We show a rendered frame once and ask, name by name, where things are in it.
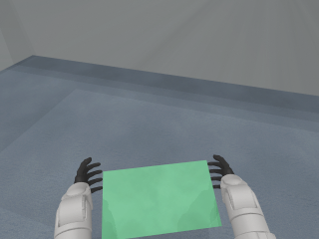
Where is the left robot forearm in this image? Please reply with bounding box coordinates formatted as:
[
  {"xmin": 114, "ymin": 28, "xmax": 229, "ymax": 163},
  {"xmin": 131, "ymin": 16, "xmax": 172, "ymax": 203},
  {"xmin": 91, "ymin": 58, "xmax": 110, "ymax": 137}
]
[{"xmin": 54, "ymin": 182, "xmax": 94, "ymax": 239}]

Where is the right robot forearm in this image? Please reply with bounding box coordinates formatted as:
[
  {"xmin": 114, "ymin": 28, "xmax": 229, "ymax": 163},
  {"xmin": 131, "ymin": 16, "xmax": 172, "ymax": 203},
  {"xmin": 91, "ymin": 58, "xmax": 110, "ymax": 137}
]
[{"xmin": 220, "ymin": 174, "xmax": 276, "ymax": 239}]

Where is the right robot hand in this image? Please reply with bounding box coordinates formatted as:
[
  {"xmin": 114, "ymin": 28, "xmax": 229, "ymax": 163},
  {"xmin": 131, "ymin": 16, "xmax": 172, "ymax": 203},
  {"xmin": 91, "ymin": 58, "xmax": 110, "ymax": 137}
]
[{"xmin": 207, "ymin": 154, "xmax": 234, "ymax": 189}]

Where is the left robot hand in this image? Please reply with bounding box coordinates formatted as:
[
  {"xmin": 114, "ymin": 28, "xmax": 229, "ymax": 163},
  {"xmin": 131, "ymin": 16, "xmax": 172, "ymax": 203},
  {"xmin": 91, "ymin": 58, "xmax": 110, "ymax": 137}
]
[{"xmin": 74, "ymin": 157, "xmax": 103, "ymax": 193}]

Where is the carton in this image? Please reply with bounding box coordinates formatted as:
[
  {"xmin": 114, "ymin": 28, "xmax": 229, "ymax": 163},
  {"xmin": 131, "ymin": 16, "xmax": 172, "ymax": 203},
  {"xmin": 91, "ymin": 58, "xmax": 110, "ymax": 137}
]
[{"xmin": 102, "ymin": 160, "xmax": 222, "ymax": 239}]

